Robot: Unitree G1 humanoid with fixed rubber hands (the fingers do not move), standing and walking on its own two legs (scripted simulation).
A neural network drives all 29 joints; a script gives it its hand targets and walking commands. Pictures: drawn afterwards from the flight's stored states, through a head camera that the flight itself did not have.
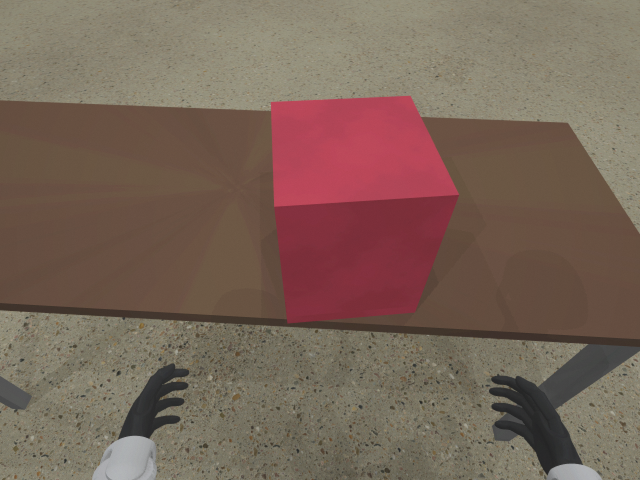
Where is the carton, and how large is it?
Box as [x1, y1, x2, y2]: [271, 96, 458, 323]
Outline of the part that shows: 410,96 271,102 274,208 287,323 414,312 457,199 458,193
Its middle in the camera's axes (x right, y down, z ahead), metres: +0.04 -0.04 +0.58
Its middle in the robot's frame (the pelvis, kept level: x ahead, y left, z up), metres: +0.48 -0.01 +0.06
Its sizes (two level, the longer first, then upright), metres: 0.210 0.200 0.250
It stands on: a table, 0.70 m high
